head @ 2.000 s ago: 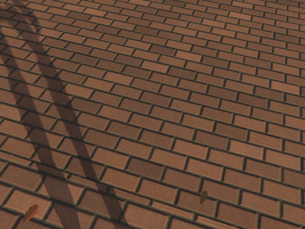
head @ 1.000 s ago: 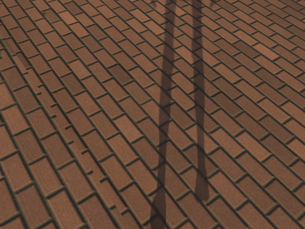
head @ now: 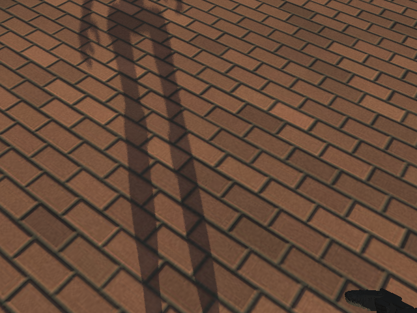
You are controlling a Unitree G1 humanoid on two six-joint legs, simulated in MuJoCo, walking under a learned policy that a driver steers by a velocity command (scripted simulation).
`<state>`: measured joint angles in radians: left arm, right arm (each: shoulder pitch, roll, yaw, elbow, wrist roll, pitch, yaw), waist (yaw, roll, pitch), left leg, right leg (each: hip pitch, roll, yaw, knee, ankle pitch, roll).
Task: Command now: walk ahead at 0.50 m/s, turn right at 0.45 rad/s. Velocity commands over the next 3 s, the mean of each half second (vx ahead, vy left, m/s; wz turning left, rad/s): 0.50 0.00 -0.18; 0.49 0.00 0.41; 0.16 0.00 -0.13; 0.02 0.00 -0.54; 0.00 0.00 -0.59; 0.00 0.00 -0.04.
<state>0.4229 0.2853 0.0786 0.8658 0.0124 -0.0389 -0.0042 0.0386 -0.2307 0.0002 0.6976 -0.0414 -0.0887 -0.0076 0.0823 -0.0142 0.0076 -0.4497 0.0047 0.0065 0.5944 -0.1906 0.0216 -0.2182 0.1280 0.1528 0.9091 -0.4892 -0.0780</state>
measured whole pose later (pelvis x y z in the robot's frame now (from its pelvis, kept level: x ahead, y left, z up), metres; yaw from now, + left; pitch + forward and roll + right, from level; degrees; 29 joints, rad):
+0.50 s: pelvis +0.25 -0.04 +0.01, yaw -4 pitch +1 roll +1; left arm 0.10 0.22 0.02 0.81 0.04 -0.06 -0.02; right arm 0.42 -0.23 -0.04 0.95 0.00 -0.05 0.01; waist -0.06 0.02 0.03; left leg -0.26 0.01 0.02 1.02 -0.43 0.07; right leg -0.34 0.02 -0.08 0.54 -0.22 -0.08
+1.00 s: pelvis +0.51 +0.00 -0.01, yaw +12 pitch +0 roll +0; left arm 0.35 0.22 0.04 0.95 0.02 -0.06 0.01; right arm 0.10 -0.25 -0.06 0.82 -0.03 -0.03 0.03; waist 0.02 -0.01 0.08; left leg -0.45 -0.08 0.10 0.63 -0.20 0.16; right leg -0.17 -0.04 -0.12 1.11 -0.48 0.00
